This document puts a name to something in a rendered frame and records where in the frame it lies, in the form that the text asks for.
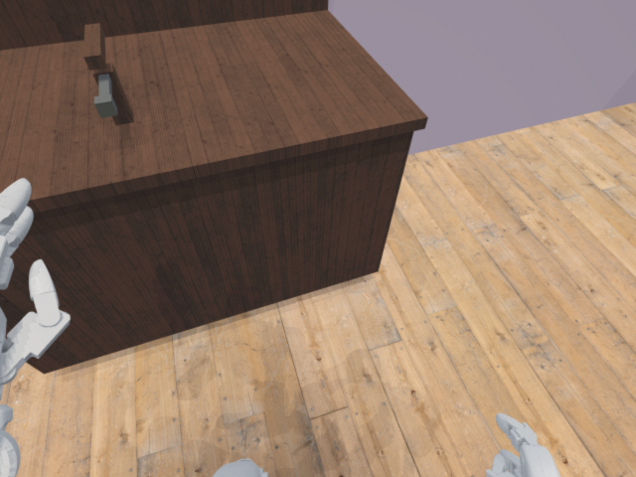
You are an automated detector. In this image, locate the tap lever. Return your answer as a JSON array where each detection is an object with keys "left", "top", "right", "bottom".
[{"left": 94, "top": 74, "right": 117, "bottom": 118}]

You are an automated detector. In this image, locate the robot left hand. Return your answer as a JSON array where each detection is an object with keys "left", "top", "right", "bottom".
[{"left": 0, "top": 178, "right": 71, "bottom": 400}]

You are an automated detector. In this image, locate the robot right hand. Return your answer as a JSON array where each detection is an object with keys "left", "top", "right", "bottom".
[{"left": 486, "top": 413, "right": 560, "bottom": 477}]

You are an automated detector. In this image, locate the counter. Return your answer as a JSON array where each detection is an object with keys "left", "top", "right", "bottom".
[{"left": 0, "top": 0, "right": 428, "bottom": 374}]

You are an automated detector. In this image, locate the left robot forearm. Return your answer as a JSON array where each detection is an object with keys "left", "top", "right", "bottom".
[{"left": 0, "top": 404, "right": 21, "bottom": 477}]

